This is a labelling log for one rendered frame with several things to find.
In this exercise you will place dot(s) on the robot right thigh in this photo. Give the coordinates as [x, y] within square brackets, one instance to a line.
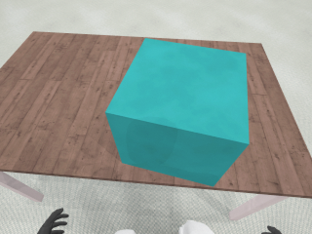
[194, 227]

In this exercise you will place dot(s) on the carton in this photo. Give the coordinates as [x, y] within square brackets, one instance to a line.
[182, 110]

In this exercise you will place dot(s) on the left robot hand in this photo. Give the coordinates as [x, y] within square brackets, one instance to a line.
[50, 223]

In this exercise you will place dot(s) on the table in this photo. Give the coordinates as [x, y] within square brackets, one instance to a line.
[56, 87]

